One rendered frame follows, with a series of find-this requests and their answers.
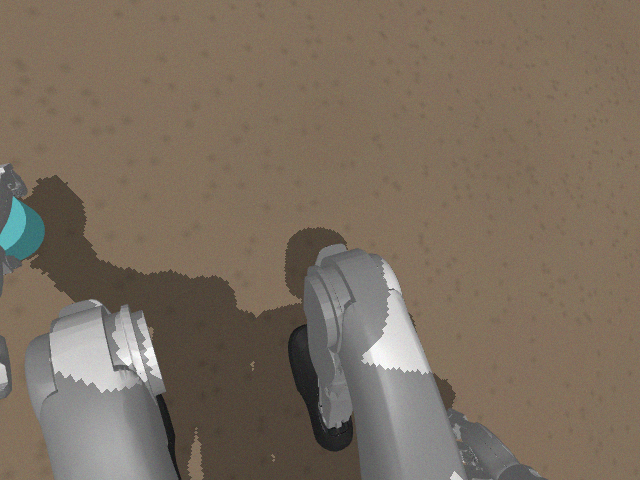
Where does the right robot foot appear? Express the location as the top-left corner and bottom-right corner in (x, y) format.
(288, 324), (353, 452)

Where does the right robot arm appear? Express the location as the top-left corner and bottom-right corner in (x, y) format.
(498, 464), (548, 480)

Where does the right robot hand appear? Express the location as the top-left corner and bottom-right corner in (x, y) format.
(446, 408), (520, 480)

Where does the tin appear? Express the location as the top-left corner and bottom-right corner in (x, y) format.
(0, 196), (45, 260)

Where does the left robot foot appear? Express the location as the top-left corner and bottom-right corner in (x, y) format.
(156, 394), (182, 480)

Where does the left robot hand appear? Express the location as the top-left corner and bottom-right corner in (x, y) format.
(0, 163), (28, 275)

